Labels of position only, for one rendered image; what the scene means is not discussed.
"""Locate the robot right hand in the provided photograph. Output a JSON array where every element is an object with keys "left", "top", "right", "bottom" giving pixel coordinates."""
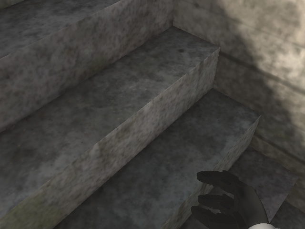
[{"left": 191, "top": 170, "right": 271, "bottom": 229}]

